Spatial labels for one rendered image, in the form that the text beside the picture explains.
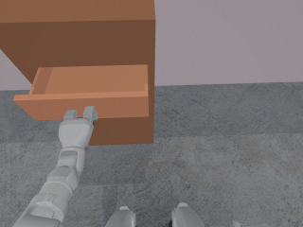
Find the right robot thigh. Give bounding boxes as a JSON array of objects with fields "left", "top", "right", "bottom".
[{"left": 171, "top": 206, "right": 205, "bottom": 227}]

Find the robot thigh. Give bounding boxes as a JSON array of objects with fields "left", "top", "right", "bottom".
[
  {"left": 171, "top": 206, "right": 205, "bottom": 227},
  {"left": 105, "top": 209, "right": 136, "bottom": 227}
]

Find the left robot upper arm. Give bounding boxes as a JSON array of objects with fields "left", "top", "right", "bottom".
[{"left": 16, "top": 214, "right": 64, "bottom": 227}]

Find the drawer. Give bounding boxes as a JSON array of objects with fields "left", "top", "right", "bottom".
[{"left": 13, "top": 64, "right": 149, "bottom": 121}]

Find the left robot thigh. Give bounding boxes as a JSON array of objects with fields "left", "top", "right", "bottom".
[{"left": 105, "top": 209, "right": 136, "bottom": 227}]

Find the left robot hand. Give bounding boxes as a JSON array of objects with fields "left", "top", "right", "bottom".
[{"left": 58, "top": 106, "right": 98, "bottom": 149}]

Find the cabinet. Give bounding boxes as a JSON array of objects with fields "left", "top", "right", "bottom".
[{"left": 0, "top": 0, "right": 156, "bottom": 146}]

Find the robot left forearm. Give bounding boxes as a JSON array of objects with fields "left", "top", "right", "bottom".
[{"left": 12, "top": 147, "right": 86, "bottom": 227}]

